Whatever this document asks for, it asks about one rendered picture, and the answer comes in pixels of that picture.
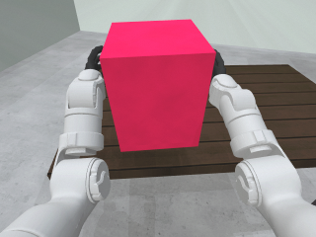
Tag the right robot forearm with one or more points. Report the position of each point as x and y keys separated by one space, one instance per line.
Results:
x=249 y=135

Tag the robot left hand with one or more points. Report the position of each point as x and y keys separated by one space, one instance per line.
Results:
x=93 y=59

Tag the left robot upper arm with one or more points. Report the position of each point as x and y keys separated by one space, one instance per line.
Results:
x=76 y=186

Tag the left robot forearm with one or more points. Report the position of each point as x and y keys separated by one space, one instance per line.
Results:
x=83 y=114

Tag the carton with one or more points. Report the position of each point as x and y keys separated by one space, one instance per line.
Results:
x=157 y=76

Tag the robot right hand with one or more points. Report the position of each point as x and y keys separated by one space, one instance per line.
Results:
x=218 y=66

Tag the table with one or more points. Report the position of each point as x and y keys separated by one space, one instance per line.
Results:
x=285 y=98

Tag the right robot upper arm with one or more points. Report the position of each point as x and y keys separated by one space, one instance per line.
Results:
x=270 y=184

